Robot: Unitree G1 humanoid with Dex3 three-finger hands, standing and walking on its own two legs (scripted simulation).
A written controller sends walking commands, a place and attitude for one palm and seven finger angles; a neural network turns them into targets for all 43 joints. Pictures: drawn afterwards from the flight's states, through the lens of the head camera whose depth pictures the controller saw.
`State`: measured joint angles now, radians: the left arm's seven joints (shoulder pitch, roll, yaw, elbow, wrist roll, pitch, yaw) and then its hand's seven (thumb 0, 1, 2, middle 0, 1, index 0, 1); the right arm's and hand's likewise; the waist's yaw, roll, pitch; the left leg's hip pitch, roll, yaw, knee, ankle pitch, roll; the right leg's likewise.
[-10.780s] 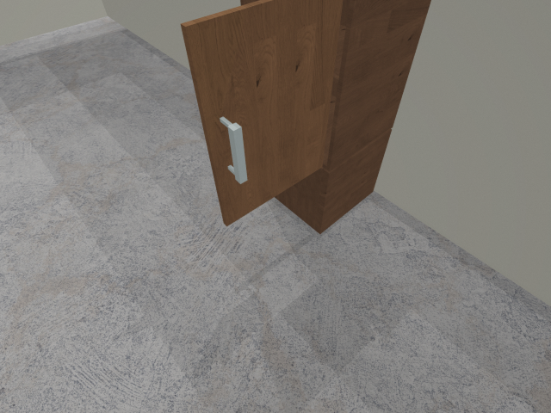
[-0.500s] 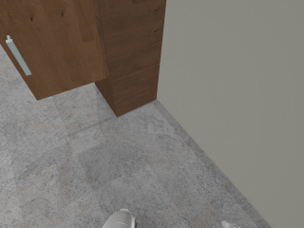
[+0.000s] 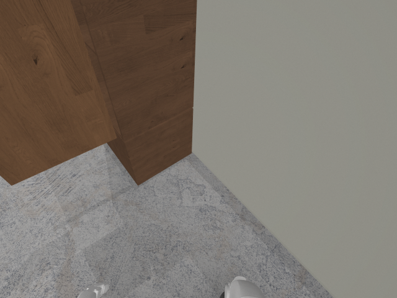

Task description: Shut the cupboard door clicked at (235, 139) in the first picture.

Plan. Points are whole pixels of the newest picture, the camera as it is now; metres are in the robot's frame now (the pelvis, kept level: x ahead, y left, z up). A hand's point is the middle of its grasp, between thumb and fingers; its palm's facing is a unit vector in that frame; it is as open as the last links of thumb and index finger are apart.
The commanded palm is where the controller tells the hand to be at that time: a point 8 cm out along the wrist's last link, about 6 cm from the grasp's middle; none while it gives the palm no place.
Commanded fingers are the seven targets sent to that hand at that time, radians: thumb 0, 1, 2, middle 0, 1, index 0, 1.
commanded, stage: turn to face it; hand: left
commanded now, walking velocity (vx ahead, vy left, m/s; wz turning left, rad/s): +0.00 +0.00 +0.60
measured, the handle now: out of the picture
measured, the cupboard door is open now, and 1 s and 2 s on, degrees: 88 88 88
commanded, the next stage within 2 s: take the last steps up to it in 1.08 s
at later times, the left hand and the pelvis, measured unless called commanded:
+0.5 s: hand out of the picture +0.08 +0.22 -0.20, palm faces +0.34 -0.92 -0.19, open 7.3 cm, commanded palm none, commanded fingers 0.00 0.90 0.90 -0.20 -0.30 -0.20 -0.30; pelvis +0.06 +0.01 -0.03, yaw +18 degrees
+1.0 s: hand out of the picture +0.07 +0.20 -0.17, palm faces +0.47 -0.84 -0.28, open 7.4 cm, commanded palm none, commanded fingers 0.00 0.90 0.90 -0.20 -0.30 -0.20 -0.30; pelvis +0.08 -0.03 -0.01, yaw +29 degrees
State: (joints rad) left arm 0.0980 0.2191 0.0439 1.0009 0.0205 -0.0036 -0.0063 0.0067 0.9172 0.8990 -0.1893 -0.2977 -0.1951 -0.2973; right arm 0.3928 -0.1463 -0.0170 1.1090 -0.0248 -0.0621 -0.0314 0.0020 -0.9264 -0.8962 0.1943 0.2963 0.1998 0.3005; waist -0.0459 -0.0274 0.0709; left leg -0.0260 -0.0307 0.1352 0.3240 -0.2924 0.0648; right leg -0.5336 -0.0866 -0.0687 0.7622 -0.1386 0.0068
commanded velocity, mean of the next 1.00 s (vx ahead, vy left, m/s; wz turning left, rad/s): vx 0.00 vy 0.00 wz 0.50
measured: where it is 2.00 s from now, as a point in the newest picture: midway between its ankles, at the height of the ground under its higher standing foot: outside the picture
